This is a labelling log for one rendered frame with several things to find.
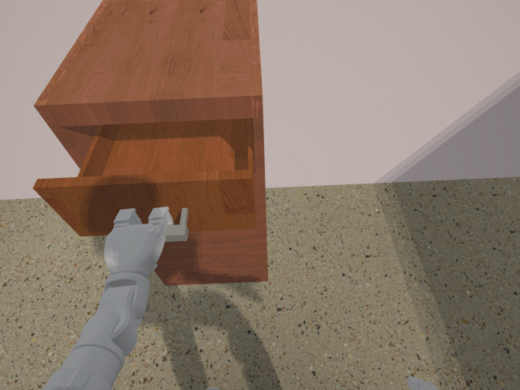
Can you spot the robot left hand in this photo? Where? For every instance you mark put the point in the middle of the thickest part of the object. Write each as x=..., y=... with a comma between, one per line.
x=134, y=247

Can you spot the drawer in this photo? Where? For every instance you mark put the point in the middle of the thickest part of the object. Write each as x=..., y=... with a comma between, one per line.
x=206, y=166

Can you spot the cabinet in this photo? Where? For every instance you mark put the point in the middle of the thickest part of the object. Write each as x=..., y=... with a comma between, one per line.
x=153, y=61

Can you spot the left robot forearm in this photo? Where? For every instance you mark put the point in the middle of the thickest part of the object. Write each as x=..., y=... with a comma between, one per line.
x=107, y=338

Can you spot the handle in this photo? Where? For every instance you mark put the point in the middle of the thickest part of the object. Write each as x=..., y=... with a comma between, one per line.
x=178, y=232

